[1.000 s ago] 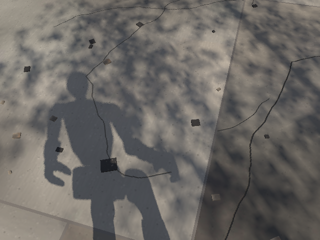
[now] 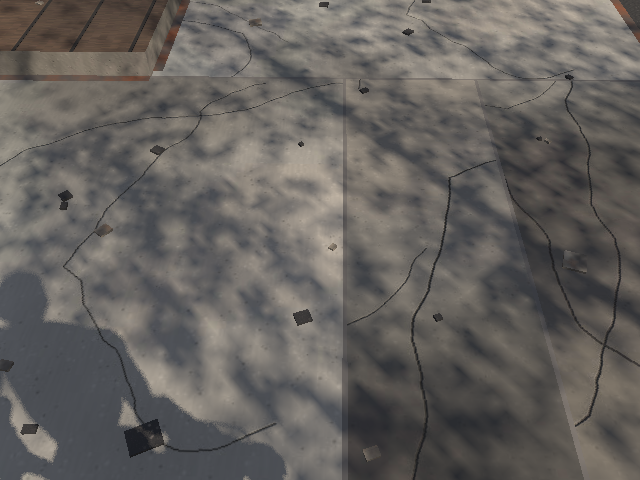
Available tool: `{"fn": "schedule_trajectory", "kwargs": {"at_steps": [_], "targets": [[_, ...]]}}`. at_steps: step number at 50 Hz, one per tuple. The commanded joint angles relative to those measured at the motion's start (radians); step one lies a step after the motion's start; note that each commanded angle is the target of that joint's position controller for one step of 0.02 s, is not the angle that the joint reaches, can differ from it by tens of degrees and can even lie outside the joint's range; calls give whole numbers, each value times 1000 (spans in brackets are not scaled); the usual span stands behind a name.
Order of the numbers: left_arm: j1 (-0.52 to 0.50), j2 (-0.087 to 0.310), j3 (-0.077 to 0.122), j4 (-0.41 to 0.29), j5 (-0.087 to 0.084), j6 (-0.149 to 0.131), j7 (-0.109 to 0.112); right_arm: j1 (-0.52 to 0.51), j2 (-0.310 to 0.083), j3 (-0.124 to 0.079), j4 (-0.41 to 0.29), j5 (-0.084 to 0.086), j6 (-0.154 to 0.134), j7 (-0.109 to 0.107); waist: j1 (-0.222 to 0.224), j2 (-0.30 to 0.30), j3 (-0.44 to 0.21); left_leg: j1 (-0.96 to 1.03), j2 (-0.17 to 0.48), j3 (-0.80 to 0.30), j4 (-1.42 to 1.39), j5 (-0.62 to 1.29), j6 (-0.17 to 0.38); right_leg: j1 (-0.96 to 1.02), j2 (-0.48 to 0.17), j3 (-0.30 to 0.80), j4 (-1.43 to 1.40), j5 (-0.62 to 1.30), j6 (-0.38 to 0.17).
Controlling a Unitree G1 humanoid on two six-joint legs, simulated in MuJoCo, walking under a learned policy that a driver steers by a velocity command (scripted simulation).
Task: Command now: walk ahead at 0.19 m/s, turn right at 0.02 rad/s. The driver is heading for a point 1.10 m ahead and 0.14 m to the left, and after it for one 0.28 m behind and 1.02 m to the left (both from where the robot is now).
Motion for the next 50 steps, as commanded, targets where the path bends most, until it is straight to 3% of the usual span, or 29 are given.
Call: {"fn": "schedule_trajectory", "kwargs": {"at_steps": [1, 3, 5, 7, 8, 9, 10, 11, 12, 13, 15, 17, 23, 27, 30, 31, 32, 33, 34, 35, 36, 37, 38, 39, 40, 43, 46, 50], "targets": [[69, 199, 53, -4, 4, -3, -1, -74, -60, -11, -69, -14, -19, 9, 51, -179, 170, -215, 5, 52, 189, -101, 18, -127, -299, 400, -309, -563, -187], [54, 179, 55, -8, 12, -19, -6, -75, -81, -18, -77, -10, -38, 15, 39, -149, 158, -266, 45, 28, 258, -111, 26, -84, -323, 404, -318, -437, -205], [32, 179, 60, -10, 6, -35, -11, -51, -83, -21, -77, -4, -57, 25, 15, -139, 132, -203, 52, 41, 178, -90, 35, -81, -286, 315, -288, -325, -185], [-18, 171, 63, -16, -5, -41, -17, 68, -56, -23, -33, 4, -69, 23, -56, -115, 110, 74, 8, 100, -10, 32, 44, -232, -212, 199, -205, -276, -142], [-28, 155, 61, -24, 1, -43, -18, 167, -67, -31, 10, 4, -72, 17, -90, -61, 94, 227, -19, 96, -69, 23, 39, -327, -163, 155, -108, -274, -123], [-48, 101, 46, -43, 9, -52, -21, 276, -116, -43, 37, -8, -81, 5, -129, 101, 71, 352, 128, -127, -204, -135, 56, -449, -83, 51, 133, -232, -89], [-66, 35, 28, -83, 4, -62, -29, 376, -222, -65, 55, -4, -85, 6, -142, 316, 34, 400, 370, -581, -407, -457, 137, -610, 40, -84, 415, -252, -56], [-65, 113, 44, -81, 25, -63, -34, 315, -191, -58, 58, -5, -77, 6, -82, 183, 107, 272, 417, -657, -428, -523, 183, -626, -13, -17, 570, -226, -70], [-64, 117, 46, -74, 24, -67, -46, 203, -145, -45, 19, -3, -81, 10, -24, 76, 159, 193, 380, -564, -416, -462, 175, -623, -66, 0, 620, -120, -76], [-39, 98, 41, -56, 19, -73, -57, 146, -121, -39, 0, 1, -91, 12, 4, 45, 151, 169, 328, -461, -417, -336, 154, -593, -95, -9, 618, -40, -68], [-30, 85, 39, -41, 30, -75, -69, 143, -92, -27, 4, 5, -110, 8, 15, 51, 110, 193, 257, -297, -413, -64, 124, -558, -119, -47, 605, 65, -40], [-52, 74, 36, -48, 30, -66, -73, 210, -74, -20, 36, 6, -121, 8, 5, 63, 83, 237, 230, -208, -387, 156, 122, -580, -118, -81, 608, 107, -20], [-276, 38, 18, -140, 21, -55, -71, 300, -49, -3, 82, 5, -120, 0, -38, 74, 122, 229, 198, -87, -366, 507, 135, -625, -97, -162, 408, 183, 24], [-352, 29, 7, -186, 10, -58, -69, 312, -61, -3, 101, 3, -123, -5, -45, 92, 134, 231, 213, -54, -358, 645, 136, -510, -65, -200, 221, 224, -10], [-245, 63, 22, -173, 9, -67, -52, 259, -83, -8, 101, 4, -126, -9, 25, 96, 73, 276, 234, -22, -222, 991, 113, -334, -15, -205, 162, 177, -70], [-127, 86, 35, -138, 8, -73, -43, 243, -94, -11, 100, 3, -123, -11, 74, 97, 8, 294, 230, -11, -88, 1103, 101, -221, 11, -202, 145, 151, -91], [40, 107, 49, -84, 9, -82, -33, 222, -101, -13, 96, 7, -118, -10, 144, 79, -76, 248, 207, 12, 102, 1074, 85, -30, 18, -199, 76, 186, -113], [196, 165, 70, -49, 31, -88, -21, 224, -79, -6, 77, 12, -117, -5, 195, 24, -171, 67, 170, 31, 361, 789, 75, 210, -132, -36, 52, 62, -152], [265, 257, 93, -45, 56, -87, -20, 344, 51, 16, 57, 35, -114, 8, 121, -196, -305, -287, -3, 72, 768, -14, 34, 485, -454, 478, -5, -57, -292], [210, 215, 89, -44, 11, -75, -33, 296, -58, -14, 67, 18, -110, 5, 131, -93, -291, -400, -35, -42, 896, -151, 53, 413, -456, 674, -155, -175, -319], [77, 166, 76, -64, -3, -77, -35, 189, -74, -23, 26, 10, -112, 6, 77, -73, -101, -458, 37, -46, 876, -43, 63, 250, -416, 485, -185, -201, -279], [15, 101, 61, -73, -2, -87, -39, 131, -64, -21, 12, 8, -119, 10, 58, -34, -21, -426, 72, -40, 817, 28, 65, 107, -371, 366, -225, -92, -251], [2, 69, 52, -63, 3, -98, -38, 118, -46, -23, 13, 3, -113, 13, 24, -26, 22, -374, 98, -40, 765, 54, 62, 12, -325, 271, -244, 21, -217], [12, 38, 41, -44, 3, -106, -34, 133, -28, -21, 14, -11, -100, 19, -8, -36, 31, -313, 114, -39, 719, 63, 50, -60, -287, 197, -258, 103, -191], [33, 29, 36, -31, 4, -115, -33, 146, -5, -18, 19, -14, -88, 26, -22, -44, 26, -281, 119, -33, 689, 64, 40, -85, -270, 151, -266, 162, -182], [107, 65, 40, 0, 0, -132, -31, 79, 2, -19, -9, -19, -66, 37, -30, -51, 48, -340, 135, 5, 609, 109, 14, -91, -246, 72, -296, 259, -185], [166, 71, 37, 12, -1, -129, -31, -76, -12, -19, -65, -15, -60, 41, 1, -47, 85, -441, 151, 39, 475, 219, -12, -53, -225, 29, -322, 316, -174], [241, 69, 30, 29, -2, -126, -29, -231, 7, -5, -117, -1, -67, 43, 47, -57, 89, -422, 118, 88, 247, 333, -20, 14, -203, -27, -305, 463, -142]]}}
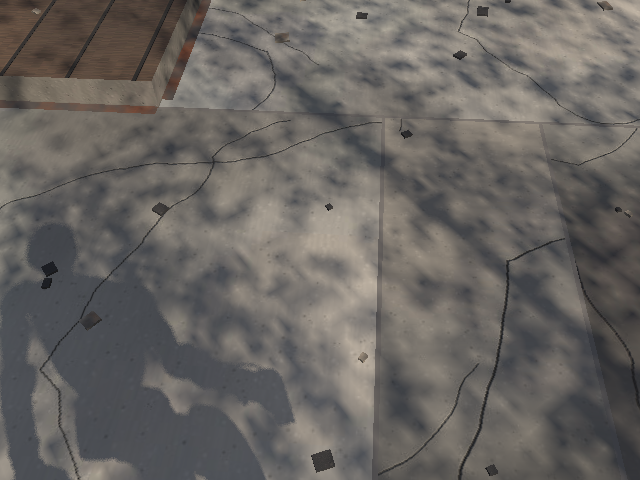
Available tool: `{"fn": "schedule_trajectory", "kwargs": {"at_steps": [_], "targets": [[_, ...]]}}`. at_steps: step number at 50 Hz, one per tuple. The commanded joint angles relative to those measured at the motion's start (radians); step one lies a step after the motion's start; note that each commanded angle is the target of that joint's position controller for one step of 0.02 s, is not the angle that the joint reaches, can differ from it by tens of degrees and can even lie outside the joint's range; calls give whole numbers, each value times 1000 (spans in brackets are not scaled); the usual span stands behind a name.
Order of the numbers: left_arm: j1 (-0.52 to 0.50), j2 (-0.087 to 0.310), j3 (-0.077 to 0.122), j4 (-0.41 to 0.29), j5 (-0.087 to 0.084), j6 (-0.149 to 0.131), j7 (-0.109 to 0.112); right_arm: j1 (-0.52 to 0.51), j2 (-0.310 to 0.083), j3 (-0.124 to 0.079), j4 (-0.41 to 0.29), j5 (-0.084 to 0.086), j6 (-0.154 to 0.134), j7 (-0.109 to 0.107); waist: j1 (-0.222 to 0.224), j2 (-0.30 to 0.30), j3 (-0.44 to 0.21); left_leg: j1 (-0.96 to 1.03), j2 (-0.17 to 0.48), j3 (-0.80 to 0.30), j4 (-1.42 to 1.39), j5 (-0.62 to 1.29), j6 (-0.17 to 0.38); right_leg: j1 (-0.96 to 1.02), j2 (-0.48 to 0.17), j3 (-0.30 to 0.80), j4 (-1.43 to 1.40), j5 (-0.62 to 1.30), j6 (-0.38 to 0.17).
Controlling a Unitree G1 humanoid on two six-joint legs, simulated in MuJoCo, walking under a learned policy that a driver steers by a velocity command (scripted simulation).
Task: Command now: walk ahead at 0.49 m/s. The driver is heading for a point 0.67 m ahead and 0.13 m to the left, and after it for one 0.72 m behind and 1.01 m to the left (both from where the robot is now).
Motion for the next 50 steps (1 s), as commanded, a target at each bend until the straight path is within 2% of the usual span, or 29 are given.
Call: {"fn": "schedule_trajectory", "kwargs": {"at_steps": [1, 4, 6, 8, 9, 10, 11, 12, 13, 14, 15, 16, 17, 19, 22, 27, 32, 34, 35, 36, 37, 38, 39, 40, 41, 42, 44, 46, 50], "targets": [[47, 119, 14, -31, 0, -13, 6, -113, -24, 6, -78, 8, -10, 1, 8, -84, 61, 24, -41, 61, -133, 83, -3, -54, -258, 132, -86, 403, -77], [94, 123, 13, -12, 10, -6, 14, -180, -35, 7, -107, 8, -15, -3, 28, -91, 67, 4, -63, 70, -209, 61, 20, 67, -292, 134, -47, 486, -86], [91, 133, 15, -5, 16, -2, 21, -183, -47, 2, -119, 8, -23, -5, 13, -95, 65, 25, -80, 70, -250, -3, 47, 130, -318, 131, 2, 592, -86], [56, 151, 20, -8, 19, 0, 26, -81, -69, -10, -94, 7, -32, -15, -43, -110, 15, 181, -132, 89, -292, -87, 84, 142, -319, 107, 135, 846, -64], [43, 158, 22, -9, 19, 3, 24, 49, -86, -22, -51, 5, -40, -23, -97, -105, -50, 325, -164, 100, -339, -87, 107, 131, -302, 91, 281, 913, -50], [25, 152, 19, -18, 10, 3, 22, 226, -120, -39, 4, -9, -50, -33, -170, -83, -141, 570, -124, 58, -376, -41, 140, 6, -268, 64, 486, 788, -32], [52, 90, 2, -57, -14, 0, 14, 387, -220, -66, 30, -35, -54, -46, -196, 48, -279, 866, 140, -262, -388, -131, 216, -270, -184, 12, 819, 382, 0], [132, 73, 11, -48, -31, 0, 6, 384, -248, -79, 37, -13, -38, -34, -149, 208, -377, 1001, 319, -703, -529, -131, 341, -531, -7, 53, 1123, -309, 24], [43, 142, 30, -60, -4, 7, 11, 265, -200, -69, 20, 15, -30, -27, -111, 47, -230, 879, 265, -598, -553, -193, 307, -624, -86, 148, 1164, -242, 8], [-40, 125, 29, -86, 1, 1, 6, 177, -133, -51, 5, 20, -35, -24, -91, 3, -104, 729, 231, -460, -586, -170, 280, -636, -124, 146, 1123, -160, 7], [-67, 100, 27, -90, 1, 2, 3, 140, -83, -38, 8, 14, -43, -23, -59, -27, -30, 610, 182, -361, -626, -95, 240, -600, -159, 140, 1055, -112, 8], [-75, 90, 29, -95, 17, 13, -1, 141, -54, -28, 24, 15, -51, -27, -31, -10, -2, 536, 140, -287, -644, -26, 209, -556, -181, 142, 999, -92, 16], [-50, 66, 25, -85, 27, 28, -7, 150, -36, -21, 39, 14, -58, -29, -10, 4, -3, 494, 113, -231, -658, 12, 189, -509, -187, 135, 967, -80, 27], [-56, 52, 26, -91, 31, 45, -17, 208, -54, -23, 66, 17, -74, -30, 2, 10, -6, 481, 94, -180, -671, 106, 191, -507, -187, 112, 930, -60, 43], [-183, 63, 26, -140, 31, 58, -24, 259, -86, -27, 84, 18, -79, -31, -9, 15, 32, 493, 75, -128, -712, 123, 191, -605, -211, 82, 827, 36, 71], [-392, 50, 12, -213, 15, 53, -29, 341, -80, -18, 104, 18, -75, -32, -62, 27, 57, 549, 40, -59, -719, 223, 165, -612, -195, 27, 540, 188, 88], [-504, 74, 13, -267, 12, 41, -24, 414, -98, -21, 129, 9, -64, -45, -93, 34, 66, 696, 86, -121, -640, 330, 181, -620, -163, 32, 408, 156, 73], [-474, 92, 19, -272, 9, 28, -20, 385, -116, -27, 122, 3, -59, -50, -64, 40, 52, 716, 97, -136, -579, 420, 169, -547, -144, 38, 359, 87, 55], [-408, 105, 25, -256, 8, 20, -15, 360, -125, -31, 116, 3, -58, -51, -31, 45, 24, 702, 88, -132, -511, 515, 153, -444, -119, 32, 327, 49, 43], [-279, 123, 37, -217, 12, 9, -7, 339, -130, -33, 112, 8, -57, -47, 26, 25, -41, 670, 54, -111, -370, 571, 135, -273, -91, 16, 262, 65, 26], [-110, 171, 55, -172, 30, -5, 6, 328, -112, -29, 98, 17, -59, -43, 89, -18, -148, 537, 0, -78, -159, 438, 115, -17, -162, 83, 244, 81, -5], [21, 277, 81, -173, 58, -10, 19, 369, -30, -11, 50, 51, -59, -38, 100, -176, -311, 260, -114, -7, 178, 10, 75, 270, -454, 437, 202, -59, -71], [-14, 295, 88, -178, 40, 11, 10, 426, -45, -23, 49, 52, -50, -43, 57, -284, -378, 81, -197, -29, 380, -453, 75, 312, -574, 740, 83, -81, -140], [-119, 210, 70, -203, 25, 21, 7, 373, -96, -40, 54, 31, -37, -47, 16, -142, -232, 27, -118, -76, 442, -382, 83, 178, -534, 623, 68, -166, -117], [-198, 137, 50, -217, 16, 16, 7, 308, -75, -39, 45, 24, -35, -42, 1, -71, -93, 30, -87, -71, 419, -309, 73, 21, -494, 469, 43, -30, -98], [-229, 105, 40, -217, 18, 9, 9, 290, -44, -38, 42, 21, -28, -39, -26, -67, -33, 70, -61, -66, 376, -274, 64, -79, -450, 339, 28, 152, -68], [-206, 81, 31, -194, 12, -6, 19, 311, -30, -46, 41, -1, 2, -31, -69, -106, -22, 139, -52, -48, 345, -274, 38, -162, -404, 169, 54, 500, -44], [-173, 94, 33, -185, 6, -20, 21, 306, -18, -50, 28, 1, 23, -27, -87, -116, -50, 136, -70, -27, 336, -240, 24, -158, -393, 83, 74, 694, -49], [-179, 111, 35, -189, 4, -9, 30, 171, -8, -39, -42, 0, 39, -10, -84, -154, -24, 92, -65, 19, 131, -88, 5, -170, -358, -52, 69, 693, -48]]}}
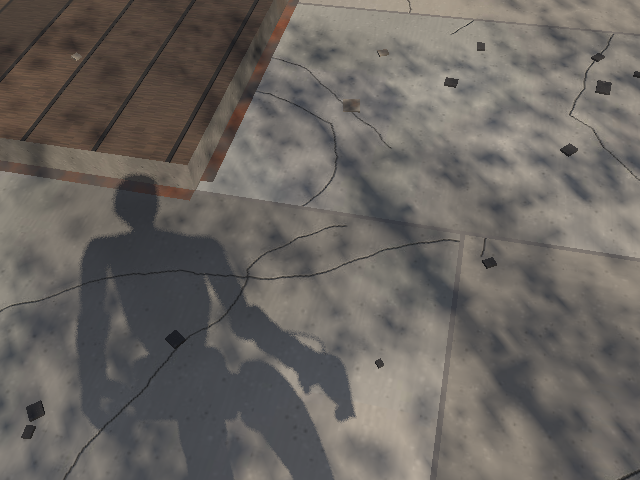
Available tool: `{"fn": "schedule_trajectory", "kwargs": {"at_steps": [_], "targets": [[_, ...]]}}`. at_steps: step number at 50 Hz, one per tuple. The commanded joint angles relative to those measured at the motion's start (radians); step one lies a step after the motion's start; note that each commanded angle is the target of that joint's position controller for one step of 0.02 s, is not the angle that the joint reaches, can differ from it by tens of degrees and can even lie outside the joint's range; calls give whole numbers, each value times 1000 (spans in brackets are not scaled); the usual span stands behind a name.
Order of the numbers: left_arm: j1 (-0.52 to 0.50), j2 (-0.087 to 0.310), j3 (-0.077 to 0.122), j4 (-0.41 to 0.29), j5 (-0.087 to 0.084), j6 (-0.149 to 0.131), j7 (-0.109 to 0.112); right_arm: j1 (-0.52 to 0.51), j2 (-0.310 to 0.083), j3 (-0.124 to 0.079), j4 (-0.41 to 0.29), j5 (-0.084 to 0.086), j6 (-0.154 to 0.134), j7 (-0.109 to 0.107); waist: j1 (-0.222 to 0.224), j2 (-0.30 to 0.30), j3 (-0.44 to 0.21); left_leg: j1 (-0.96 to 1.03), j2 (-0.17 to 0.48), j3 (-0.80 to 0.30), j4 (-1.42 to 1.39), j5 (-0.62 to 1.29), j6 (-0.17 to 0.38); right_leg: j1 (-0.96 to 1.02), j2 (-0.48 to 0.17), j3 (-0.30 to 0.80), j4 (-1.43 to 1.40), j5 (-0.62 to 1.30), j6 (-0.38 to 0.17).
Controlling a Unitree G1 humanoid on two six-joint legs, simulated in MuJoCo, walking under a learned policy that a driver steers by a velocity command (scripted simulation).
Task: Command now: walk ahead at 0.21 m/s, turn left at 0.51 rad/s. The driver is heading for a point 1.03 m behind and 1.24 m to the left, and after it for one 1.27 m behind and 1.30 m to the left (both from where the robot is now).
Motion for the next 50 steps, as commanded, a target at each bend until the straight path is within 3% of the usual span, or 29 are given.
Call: {"fn": "schedule_trajectory", "kwargs": {"at_steps": [1, 4, 8, 9, 10, 11, 12, 13, 15, 16, 17, 18, 20, 25, 31, 33, 35, 36, 37, 38, 39, 40, 41, 42, 43, 47, 50], "targets": [[-28, 98, 13, -58, -2, -5, 9, 46, 29, 18, -51, -1, 12, 17, -34, -162, -56, 67, 9, 33, -160, 126, -10, -15, -229, 25, -82, 679, -89], [-4, 134, 24, -56, -6, 5, 13, -20, 19, 26, -85, -5, 13, 28, -9, -152, -79, 144, -11, 76, -309, 179, 2, 18, -246, -12, -42, 677, -89], [12, 165, 41, -59, -6, 35, 18, -29, -25, 14, -120, -13, 13, 29, 0, -157, -89, 184, -31, 86, -402, 40, 46, 93, -295, -3, 98, 671, -74], [15, 171, 45, -61, -6, 45, 19, -2, -34, 9, -119, -15, 6, 26, -8, -144, -103, 220, -48, 89, -445, 17, 63, 100, -295, -8, 186, 668, -63], [19, 175, 48, -63, -5, 59, 18, 62, -42, 3, -105, -19, -7, 20, -43, -88, -140, 312, -69, 87, -539, 95, 83, 79, -271, -32, 338, 617, -31], [65, 180, 50, -79, -2, 66, 14, 130, -131, -21, -101, -25, -23, 7, -70, 62, -208, 477, 50, -93, -609, 446, 132, -48, -205, -53, 583, 347, 32], [99, 86, 30, -137, -5, 80, 5, 120, -259, -53, -121, -7, -15, -5, -13, 244, -263, 655, 340, -480, -591, 946, 324, -359, -1, -37, 890, -492, 92], [57, 106, 28, -141, 11, 100, 6, 182, -244, -56, -121, 35, 2, -7, -70, 108, -352, 639, 357, -543, -651, 784, 391, -387, 4, 173, 965, -510, 97], [-45, 106, 28, -158, -2, 102, 10, 44, -148, -30, -139, 25, 25, -22, -30, 14, -138, 447, 251, -399, -729, 431, 315, -445, -47, 214, 907, -329, 93], [-62, 121, 33, -164, 8, 101, 13, -2, -113, -19, -148, 26, 30, -28, -6, 19, -96, 394, 192, -352, -748, 365, 262, -430, -59, 221, 838, -265, 91], [-36, 130, 36, -159, 21, 108, 13, -29, -91, -12, -158, 25, 31, -30, 13, 37, -102, 359, 152, -314, -752, 357, 237, -388, -56, 219, 804, -229, 91], [-17, 122, 35, -152, 25, 117, 11, -30, -92, -11, -162, 19, 27, -27, 20, 30, -127, 349, 136, -298, -748, 383, 228, -357, -38, 214, 797, -213, 91], [-8, 102, 30, -159, 15, 130, 9, -11, -123, -20, -162, 15, 16, -17, 23, 10, -160, 355, 121, -301, -744, 385, 220, -337, -24, 220, 748, -207, 95], [-88, 113, 28, -203, 8, 144, 13, 16, -153, -32, -169, 8, 28, -13, -13, 70, -142, 356, 99, -395, -799, 13, 198, -354, -7, 240, 592, -196, 106], [-101, 118, 22, -232, -9, 126, 19, 14, -166, -42, -182, 0, 40, -2, -24, 86, -138, 340, 88, -490, -796, -35, 175, -248, 42, 244, 416, -226, 79], [-53, 120, 20, -229, -18, 117, 22, -3, -164, -43, -186, 2, 45, 3, -7, 99, -141, 313, 75, -518, -795, -10, 151, -154, 69, 238, 302, -235, 54], [41, 121, 20, -210, -19, 107, 31, -38, -157, -43, -192, 18, 51, 3, 46, 93, -132, 239, 28, -510, -772, -53, 89, 7, 86, 223, 56, -140, 24], [61, 174, 32, -209, -8, 101, 41, -34, -124, -34, -202, 29, 48, -3, 46, 16, -117, 152, -42, -452, -701, -168, 24, 90, -19, 318, -92, -164, -1], [27, 285, 55, -242, 9, 101, 46, -1, -63, -22, -221, 44, 44, -8, 17, -215, -133, 8, -189, -258, -437, -285, -34, 147, -305, 625, -188, -304, -89], [-81, 300, 58, -266, 25, 105, 39, -25, -134, -39, -214, 4, 37, -14, 12, -241, -45, -49, -208, -121, -211, -291, -48, -34, -413, 702, -216, -188, -174], [-114, 219, 37, -280, 20, 101, 35, -21, -171, -51, -201, -11, 36, -9, -14, -133, -41, 28, -155, -150, -68, -236, -52, -101, -357, 605, -180, -63, -174], [-169, 174, 22, -286, 13, 97, 31, 24, -156, -51, -180, -10, 41, 0, -58, -109, -41, 62, -160, -143, 17, -175, -50, -127, -278, 479, -143, 45, -135], [-196, 162, 18, -300, 12, 96, 27, 65, -148, -49, -166, -8, 51, 10, -74, -140, -60, 65, -157, -129, 93, -139, -55, -99, -227, 393, -118, 121, -109], [-197, 159, 16, -308, 11, 96, 27, 84, -145, -47, -157, -4, 60, 21, -66, -175, -65, 44, -152, -108, 151, -131, -64, -69, -205, 337, -97, 203, -109], [-174, 157, 16, -310, 11, 96, 24, 76, -142, -43, -162, 0, 65, 28, -50, -172, -69, 26, -140, -89, 158, -131, -77, -31, -197, 304, -79, 265, -113], [-19, 197, 34, -273, 8, 96, 23, -39, -114, -21, -213, 8, 74, 38, 42, -177, -74, -50, -97, -56, 3, -163, -116, 176, -244, 283, -21, 451, -145], [-11, 222, 44, -268, 12, 97, 13, -65, -100, -7, -237, 16, 78, 44, 55, -207, -94, 42, -75, -18, -143, -203, -109, 187, -263, 240, 13, 499, -141]]}}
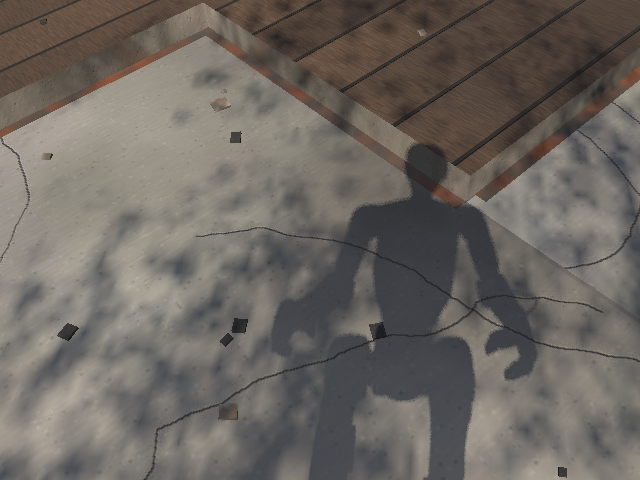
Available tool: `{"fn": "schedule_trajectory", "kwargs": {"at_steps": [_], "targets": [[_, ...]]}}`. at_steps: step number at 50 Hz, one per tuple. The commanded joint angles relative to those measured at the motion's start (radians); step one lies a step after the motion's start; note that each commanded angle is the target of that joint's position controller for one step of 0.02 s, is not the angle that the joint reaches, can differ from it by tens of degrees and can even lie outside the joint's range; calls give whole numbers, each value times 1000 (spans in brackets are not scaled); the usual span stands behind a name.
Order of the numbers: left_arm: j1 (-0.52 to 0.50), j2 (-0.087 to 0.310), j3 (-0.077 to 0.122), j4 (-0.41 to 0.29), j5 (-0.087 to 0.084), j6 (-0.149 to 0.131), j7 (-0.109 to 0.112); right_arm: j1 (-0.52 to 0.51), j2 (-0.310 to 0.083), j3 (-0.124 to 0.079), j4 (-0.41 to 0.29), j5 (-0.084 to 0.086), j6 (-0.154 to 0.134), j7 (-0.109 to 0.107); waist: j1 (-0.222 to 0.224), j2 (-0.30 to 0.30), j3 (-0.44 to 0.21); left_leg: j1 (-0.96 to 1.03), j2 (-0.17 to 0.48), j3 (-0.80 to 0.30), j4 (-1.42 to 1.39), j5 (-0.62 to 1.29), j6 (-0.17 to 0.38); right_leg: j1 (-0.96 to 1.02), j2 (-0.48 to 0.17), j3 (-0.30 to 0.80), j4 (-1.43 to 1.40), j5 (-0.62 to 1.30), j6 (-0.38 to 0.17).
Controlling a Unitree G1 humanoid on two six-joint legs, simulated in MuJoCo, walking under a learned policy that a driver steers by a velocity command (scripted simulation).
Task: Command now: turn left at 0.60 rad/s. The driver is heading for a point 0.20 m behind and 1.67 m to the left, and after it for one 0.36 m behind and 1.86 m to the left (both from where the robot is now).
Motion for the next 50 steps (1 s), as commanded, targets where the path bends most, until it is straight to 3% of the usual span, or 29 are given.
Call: {"fn": "schedule_trajectory", "kwargs": {"at_steps": [1, 5, 7, 8, 9, 10, 11, 12, 13, 15, 17, 20, 22, 26, 29, 30, 32, 33, 34, 35, 36, 37, 38, 40, 43, 45, 50], "targets": [[55, 191, 55, -34, 3, -5, -8, -74, -38, 7, -105, 10, -10, 8, 47, -221, -73, -43, 10, 67, -145, -45, 7, 181, -243, 126, -42, 554, -168], [39, 220, 65, -28, -2, 0, -25, -65, -48, 10, -127, 19, -17, 2, 39, -252, -89, 105, -4, 128, -329, -31, 52, 131, -261, 89, 23, 575, -142], [20, 221, 67, -23, -19, 5, -28, -9, -46, 11, -115, 3, -32, -10, -16, -196, -102, 251, -15, 129, -571, 164, 83, 53, -245, 34, 135, 463, -76], [54, 200, 63, -18, -18, 8, -30, 29, -97, 0, -108, -14, -47, -21, -34, -66, -127, 395, 55, -16, -684, 266, 108, -77, -205, -21, 290, 280, -12], [66, 90, 32, -77, 1, 18, -36, 33, -238, -24, -137, -9, -64, -29, 4, 239, -133, 531, 380, -451, -696, 648, 209, -385, -58, -88, 548, -359, 73], [-32, 128, 34, -106, 1, 38, -19, 142, -268, -45, -114, 16, -66, -26, -94, 171, -158, 459, 436, -472, -642, 875, 364, -408, 7, 71, 663, -435, 72], [-43, 141, 37, -99, -10, 47, -16, 123, -214, -29, -101, 19, -64, -29, -63, 106, -102, 444, 380, -383, -636, 846, 374, -431, -17, 109, 725, -370, 69], [-42, 146, 39, -84, -19, 43, -19, 49, -161, -12, -109, 19, -59, -36, -33, 81, -44, 387, 308, -306, -656, 747, 337, -429, -28, 126, 711, -276, 63], [-30, 162, 45, -72, -15, 36, -22, -20, -133, -2, -123, 16, -53, -44, -3, 78, -30, 374, 238, -260, -667, 664, 290, -421, -37, 132, 671, -202, 64], [16, 179, 51, -49, 3, 35, -31, -28, -120, 4, -127, 20, -52, -51, 8, 89, -75, 379, 195, -229, -658, 737, 278, -378, -15, 120, 680, -143, 75], [20, 162, 46, -49, -4, 40, -35, -2, -137, -1, -120, 19, -58, -47, 5, 56, -99, 386, 192, -242, -657, 709, 281, -370, -3, 122, 656, -128, 82], [-8, 157, 43, -54, 7, 44, -45, 52, -135, -1, -104, 7, -59, -40, -27, 88, -88, 381, 177, -324, -761, 113, 301, -399, -3, 117, 555, -109, 81], [-47, 155, 42, -60, 12, 38, -55, 77, -125, 4, -91, -3, -63, -36, -46, 115, -37, 362, 188, -380, -816, -86, 308, -417, 0, 111, 479, -100, 77], [-78, 126, 30, -58, 12, 4, -64, 122, -132, 8, -58, -10, -86, -37, -58, 79, -13, 339, 201, -390, -815, -78, 311, -355, 7, 103, 333, -88, 54], [-79, 127, 26, -57, 3, -14, -64, 123, -141, 9, -47, -11, -101, -35, -53, 75, 5, 270, 202, -401, -800, -110, 311, -255, 24, 88, 241, -121, 23], [-61, 124, 24, -54, -2, -19, -61, 113, -142, 9, -46, -9, -103, -34, -39, 68, 12, 226, 201, -403, -793, -118, 306, -192, 32, 81, 198, -118, 10], [55, 104, 20, -13, -3, -35, -49, 68, -132, 13, -49, 3, -105, -35, 39, 16, 16, 69, 155, -370, -724, -141, 269, 61, 53, 56, 27, -19, -17], [138, 119, 23, 13, 2, -49, -39, 55, -95, 23, -53, 2, -111, -39, 81, -34, -1, -37, 102, -333, -629, -146, 235, 215, 25, 113, -20, -56, -22], [251, 188, 33, 26, 17, -64, -26, 29, -11, 47, -77, 2, -123, -39, 128, -200, -36, -136, 6, -197, -362, -144, 182, 321, -190, 381, -170, -302, -53], [297, 306, 62, 47, 11, -65, -28, 3, -24, 45, -103, 3, -131, -42, 127, -294, 7, -305, -111, -69, -161, -143, 166, 296, -352, 765, -324, -584, -139], [261, 272, 61, 55, 3, -62, -32, 26, -85, 30, -94, -19, -133, -41, 72, -184, 70, -324, -42, -113, -30, -84, 172, 213, -369, 776, -314, -611, -179], [193, 208, 44, 40, -7, -65, -40, 46, -87, 28, -67, -20, -135, -27, 30, -131, 93, -312, -5, -108, 8, 0, 169, 175, -315, 687, -301, -547, -168], [146, 172, 35, 31, -9, -71, -46, 66, -81, 30, -46, -17, -135, -15, 4, -121, 84, -283, 25, -81, 6, 63, 155, 155, -260, 580, -308, -437, -143], [136, 140, 25, 38, -9, -86, -45, 55, -66, 35, -26, -29, -130, -1, 4, -139, 44, -250, 56, -16, 25, 167, 124, 156, -186, 427, -316, -176, -127], [214, 128, 22, 87, -21, -101, -53, -18, -36, 46, -43, -30, -123, 5, 20, -130, 27, -294, 85, 37, 23, 242, 93, 195, -156, 313, -303, 144, -141], [252, 122, 21, 111, -18, -102, -53, -81, -23, 54, -57, -23, -118, 6, 38, -127, 28, -328, 84, 54, -16, 266, 80, 224, -150, 242, -299, 284, -140], [277, 118, 15, 152, -8, -104, -46, -235, 10, 76, -101, -14, -118, 16, 67, -137, 61, -241, 57, 96, -270, 357, 97, 201, -150, 98, -309, 433, -119]]}}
